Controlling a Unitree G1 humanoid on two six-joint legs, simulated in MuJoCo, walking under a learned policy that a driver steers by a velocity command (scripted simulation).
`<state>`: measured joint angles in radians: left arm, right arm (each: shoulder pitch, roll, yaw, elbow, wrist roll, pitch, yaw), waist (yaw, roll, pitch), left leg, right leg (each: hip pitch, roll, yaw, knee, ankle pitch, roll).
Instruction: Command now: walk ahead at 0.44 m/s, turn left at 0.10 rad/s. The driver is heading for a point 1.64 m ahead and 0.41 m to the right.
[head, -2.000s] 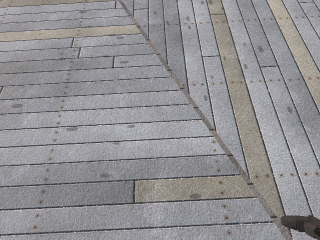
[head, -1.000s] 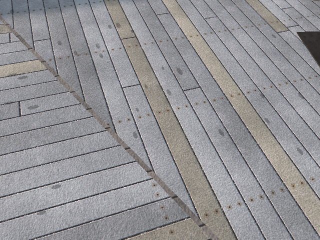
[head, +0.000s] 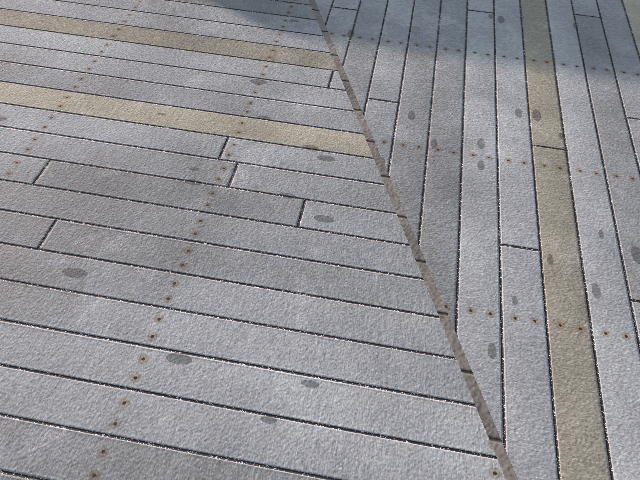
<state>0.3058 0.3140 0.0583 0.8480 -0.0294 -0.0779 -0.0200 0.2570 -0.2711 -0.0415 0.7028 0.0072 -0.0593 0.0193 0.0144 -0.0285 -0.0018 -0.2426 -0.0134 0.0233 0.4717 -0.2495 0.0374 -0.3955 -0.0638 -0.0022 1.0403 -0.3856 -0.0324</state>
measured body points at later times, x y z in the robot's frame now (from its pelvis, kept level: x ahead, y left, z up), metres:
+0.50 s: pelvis +0.27 -0.04 -0.01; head +0.31 -0.05 +0.44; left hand +0.43 +0.22 -0.11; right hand +0.32 -0.32 -0.14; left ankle +0.14 +0.10 -0.64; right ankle +0.35 -0.12 -0.74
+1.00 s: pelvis +0.57 +0.02 -0.01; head +0.60 +0.03 +0.44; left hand +0.60 +0.30 -0.15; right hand +0.74 -0.24 -0.10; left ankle +0.64 +0.11 -0.74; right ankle +0.42 -0.12 -0.66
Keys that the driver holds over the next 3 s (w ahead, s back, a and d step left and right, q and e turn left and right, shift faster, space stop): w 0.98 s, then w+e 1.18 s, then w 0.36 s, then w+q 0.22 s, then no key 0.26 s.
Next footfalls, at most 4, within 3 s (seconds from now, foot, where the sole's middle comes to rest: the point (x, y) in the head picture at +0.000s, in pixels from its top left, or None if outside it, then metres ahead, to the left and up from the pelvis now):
0.38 right None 0.39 -0.13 -0.78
0.90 left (273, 396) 0.68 0.11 -0.78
1.44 right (382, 299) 0.96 -0.14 -0.78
1.92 left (343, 204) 1.29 -0.05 -0.78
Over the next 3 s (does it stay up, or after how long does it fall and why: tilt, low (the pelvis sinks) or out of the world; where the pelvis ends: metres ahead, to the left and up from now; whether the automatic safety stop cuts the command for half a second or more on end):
stays up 1.52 -0.42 -0.02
